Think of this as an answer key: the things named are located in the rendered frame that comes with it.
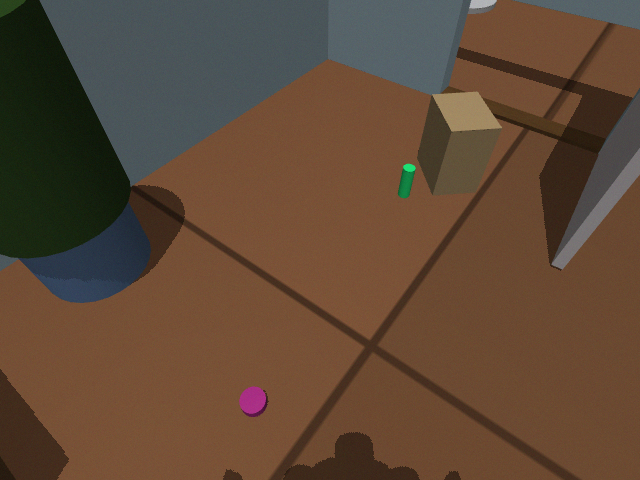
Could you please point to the potted plant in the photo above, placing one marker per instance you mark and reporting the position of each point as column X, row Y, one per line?
column 64, row 210

